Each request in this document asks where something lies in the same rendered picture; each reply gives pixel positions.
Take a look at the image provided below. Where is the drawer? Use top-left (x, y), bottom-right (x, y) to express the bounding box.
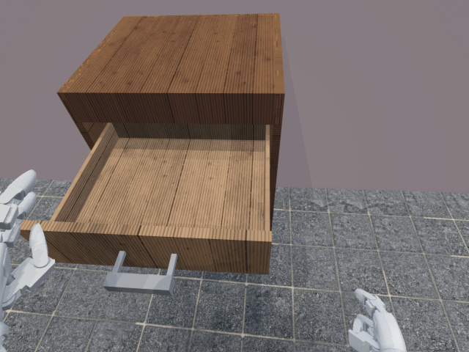
top-left (20, 122), bottom-right (272, 275)

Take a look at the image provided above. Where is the handle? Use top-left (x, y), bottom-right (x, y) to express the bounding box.
top-left (103, 251), bottom-right (178, 296)

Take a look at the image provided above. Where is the left robot hand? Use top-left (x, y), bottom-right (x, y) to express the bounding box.
top-left (0, 169), bottom-right (55, 322)

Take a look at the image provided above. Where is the right robot hand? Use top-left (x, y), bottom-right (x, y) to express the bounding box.
top-left (348, 288), bottom-right (407, 352)

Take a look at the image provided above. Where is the cabinet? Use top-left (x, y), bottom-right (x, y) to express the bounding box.
top-left (57, 13), bottom-right (285, 231)

